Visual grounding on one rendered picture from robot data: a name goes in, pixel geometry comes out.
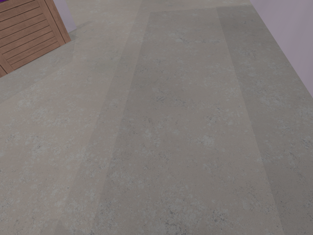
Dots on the pedestal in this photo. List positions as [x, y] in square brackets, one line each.
[29, 29]

